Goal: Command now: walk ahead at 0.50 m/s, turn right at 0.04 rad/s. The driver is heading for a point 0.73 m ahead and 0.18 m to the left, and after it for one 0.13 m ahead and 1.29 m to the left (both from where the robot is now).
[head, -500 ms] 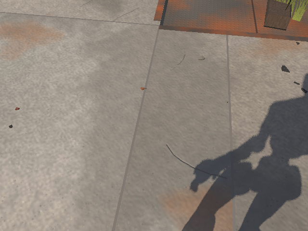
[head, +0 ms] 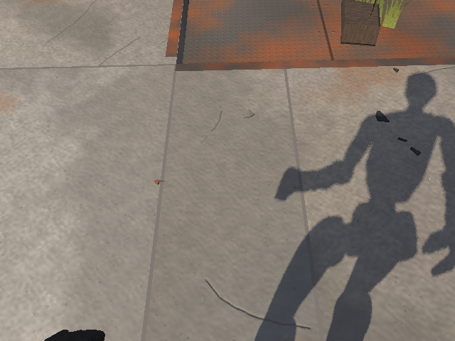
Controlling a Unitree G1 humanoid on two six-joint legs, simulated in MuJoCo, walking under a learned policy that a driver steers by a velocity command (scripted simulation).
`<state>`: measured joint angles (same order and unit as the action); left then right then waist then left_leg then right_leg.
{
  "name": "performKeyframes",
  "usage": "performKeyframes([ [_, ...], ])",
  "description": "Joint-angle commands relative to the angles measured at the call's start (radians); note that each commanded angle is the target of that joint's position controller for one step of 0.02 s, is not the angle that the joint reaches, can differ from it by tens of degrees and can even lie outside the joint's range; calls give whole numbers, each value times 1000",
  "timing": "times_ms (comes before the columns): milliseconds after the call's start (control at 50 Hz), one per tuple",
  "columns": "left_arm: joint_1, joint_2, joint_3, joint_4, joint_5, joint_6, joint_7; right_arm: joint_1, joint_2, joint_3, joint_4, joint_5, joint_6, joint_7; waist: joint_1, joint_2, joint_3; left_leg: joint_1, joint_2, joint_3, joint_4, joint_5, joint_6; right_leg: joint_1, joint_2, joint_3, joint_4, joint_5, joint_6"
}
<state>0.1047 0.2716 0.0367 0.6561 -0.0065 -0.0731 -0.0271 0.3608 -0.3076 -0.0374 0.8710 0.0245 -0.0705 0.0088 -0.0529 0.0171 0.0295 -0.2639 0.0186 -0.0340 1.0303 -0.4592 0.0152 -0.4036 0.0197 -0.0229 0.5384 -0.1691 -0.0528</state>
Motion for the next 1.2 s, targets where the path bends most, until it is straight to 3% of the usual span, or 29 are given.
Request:
performKeyframes([
  [20,157,134,43,1,9,-5,0,-87,-126,-30,-108,-8,-37,-1,97,-91,-77,-461,96,-30,127,120,5,422,-280,405,-290,16,-188],
  [40,132,113,36,0,17,-10,-1,-73,-113,-30,-103,-12,-28,1,66,-99,-66,-404,115,-38,100,158,0,355,-254,353,-318,89,-182],
  [100,126,122,42,27,5,-29,0,-69,-66,-22,-101,-17,-1,0,34,-97,-47,-363,123,-25,21,217,-29,264,-238,261,-382,189,-202],
  [160,157,147,49,61,5,-29,11,-174,-52,-16,-132,-25,3,-1,55,-67,-4,-408,123,-22,-151,372,-47,258,-221,192,-413,214,-194],
  [220,200,165,51,93,0,-23,20,-280,-32,-6,-157,-21,-8,10,93,-65,20,-362,92,2,-344,531,-41,255,-192,124,-421,205,-161],
  [320,296,185,56,162,-12,-4,26,-417,-43,-3,-208,-10,-19,34,132,-62,50,-369,59,7,-486,534,-9,389,-247,128,-375,211,-146],
  [380,301,198,62,185,-13,14,34,-402,-66,-10,-216,-11,-25,44,104,-82,27,-321,37,21,-528,422,30,480,-277,135,-296,347,-119],
  [420,273,201,60,185,-10,26,38,-229,-116,-39,-168,-15,-26,37,5,-89,-84,-57,-21,78,-563,402,74,463,-224,88,-89,631,-83],
  [440,273,170,44,171,2,26,42,-61,-170,-61,-126,-21,-23,26,-63,-56,-215,223,53,7,-517,446,119,325,-176,51,136,538,-52],
  [460,385,63,10,145,8,8,33,52,-271,-86,-109,-36,-16,19,-44,159,-377,635,311,-424,-540,319,276,-85,-25,-3,532,127,28],
  [480,371,79,10,163,1,-14,28,78,-202,-69,-97,-18,-9,22,-61,226,-432,691,373,-694,-691,190,322,-249,37,122,695,-407,36],
  [500,284,168,35,141,-27,-28,20,11,-154,-50,-104,-12,-9,20,-59,151,-272,573,342,-577,-721,111,271,-344,-26,151,761,-374,22],
  [520,212,169,35,121,-35,-33,20,-58,-130,-43,-117,-15,-9,17,-34,92,-164,427,304,-450,-745,143,239,-348,-80,116,726,-283,14],
  [540,173,157,36,114,-22,-32,25,-112,-104,-36,-120,-22,-10,19,-7,46,-83,289,264,-358,-782,220,225,-321,-114,94,660,-212,19],
  [560,181,147,41,120,-11,-23,28,-144,-77,-28,-125,-33,-16,22,27,61,-54,197,231,-294,-813,296,211,-260,-144,100,607,-159,22],
  [600,222,102,34,138,-5,-1,30,-161,-74,-29,-119,-33,-26,25,62,77,-52,107,206,-225,-864,379,220,-181,-156,93,563,-114,39],
  [640,190,88,31,125,1,11,35,-147,-97,-36,-102,-28,-35,21,68,63,-28,80,202,-168,-898,444,234,-207,-164,86,493,-54,59],
  [760,-24,54,15,73,1,-7,19,-62,-134,-44,-52,-16,-23,-3,4,38,19,106,153,-35,-923,478,188,-196,-128,45,119,258,72],
  [840,-144,68,15,29,-6,-20,0,24,-147,-50,-8,-2,-1,-9,-26,33,48,199,197,-90,-867,461,186,-194,-95,61,-4,244,67],
  [900,-115,108,27,32,-6,-34,-8,18,-164,-61,-1,2,14,-19,15,56,27,258,231,-145,-788,506,161,-114,-78,73,-60,152,43],
  [920,-58,124,36,47,-6,-38,-6,3,-168,-62,-3,2,18,-21,52,65,-2,253,221,-144,-727,580,148,-21,-62,55,-81,123,28],
  [940,68,164,58,86,-2,-40,1,-1,-146,-54,-6,-3,21,-21,112,50,-83,216,166,-112,-585,665,122,168,-51,38,-99,117,1],
  [960,237,225,79,115,15,-41,11,-4,-87,-32,-31,-21,19,-19,181,-14,-236,61,101,-68,-316,523,85,456,-183,156,-47,126,-55],
  [980,318,315,102,140,14,-26,15,135,31,2,-49,-18,2,-15,137,-274,-388,-332,-59,24,47,39,8,834,-432,556,-96,-25,-201],
  [1000,315,227,79,132,13,-22,15,99,-47,-16,-40,2,-8,-17,165,-260,-392,-432,-46,-89,193,-139,1,783,-447,705,-207,-97,-211],
  [1020,226,173,60,116,15,-24,19,8,-130,-42,-67,20,-9,-20,156,-183,-234,-478,-2,-98,236,-82,3,648,-415,536,-214,20,-166],
  [1060,89,107,40,107,21,-24,17,-34,-115,-52,-75,2,11,-33,88,-119,-112,-403,60,-64,181,12,-20,410,-347,282,-218,402,-138],
  [1120,9,97,42,119,30,-32,18,4,-53,-56,-81,2,65,-34,22,-145,-70,-273,81,-29,106,85,-44,224,-295,91,-279,538,-140],
  [1200,-20,145,59,138,22,-17,44,-68,-25,-48,-142,-10,85,-22,22,-123,-63,-248,88,6,-126,274,-54,208,-289,-43,-315,547,-152],
])
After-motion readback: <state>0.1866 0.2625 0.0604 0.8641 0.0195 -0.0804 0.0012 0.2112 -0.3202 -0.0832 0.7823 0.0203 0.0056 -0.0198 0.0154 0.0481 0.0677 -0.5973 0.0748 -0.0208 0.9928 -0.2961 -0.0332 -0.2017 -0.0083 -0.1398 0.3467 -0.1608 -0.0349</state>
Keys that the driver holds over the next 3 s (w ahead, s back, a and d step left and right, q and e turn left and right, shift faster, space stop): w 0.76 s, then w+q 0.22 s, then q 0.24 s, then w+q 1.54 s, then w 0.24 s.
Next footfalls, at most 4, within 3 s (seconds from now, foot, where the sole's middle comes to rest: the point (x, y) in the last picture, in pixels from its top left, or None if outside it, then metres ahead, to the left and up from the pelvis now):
0.44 left None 0.41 0.14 -0.77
0.96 right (265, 263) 0.70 -0.10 -0.77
1.44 left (178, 249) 0.77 0.17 -0.77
1.90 right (195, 162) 1.13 0.12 -0.77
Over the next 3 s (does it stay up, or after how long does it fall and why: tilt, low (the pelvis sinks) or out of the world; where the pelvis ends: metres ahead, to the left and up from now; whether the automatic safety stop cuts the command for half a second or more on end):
stays up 1.32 0.60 -0.01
